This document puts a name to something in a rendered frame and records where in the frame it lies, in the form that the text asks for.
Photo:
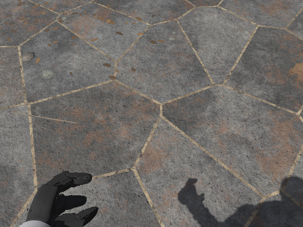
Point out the robot left hand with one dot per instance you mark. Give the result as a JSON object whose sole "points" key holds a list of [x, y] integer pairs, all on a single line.
{"points": [[48, 203]]}

